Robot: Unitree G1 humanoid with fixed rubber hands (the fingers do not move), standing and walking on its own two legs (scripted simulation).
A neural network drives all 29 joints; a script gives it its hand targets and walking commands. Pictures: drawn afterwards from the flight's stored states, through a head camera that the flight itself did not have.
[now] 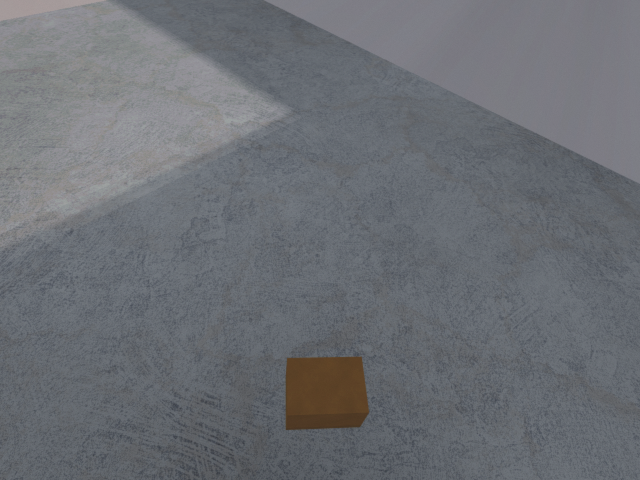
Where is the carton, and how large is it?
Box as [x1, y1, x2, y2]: [286, 357, 368, 429]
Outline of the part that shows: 287,358 286,429 359,426 368,413 361,357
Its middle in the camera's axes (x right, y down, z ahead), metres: +0.01 +0.46 +1.16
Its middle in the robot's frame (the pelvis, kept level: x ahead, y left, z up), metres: +0.47 -0.08 -0.71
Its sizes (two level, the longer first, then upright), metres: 0.226 0.162 0.146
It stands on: the floor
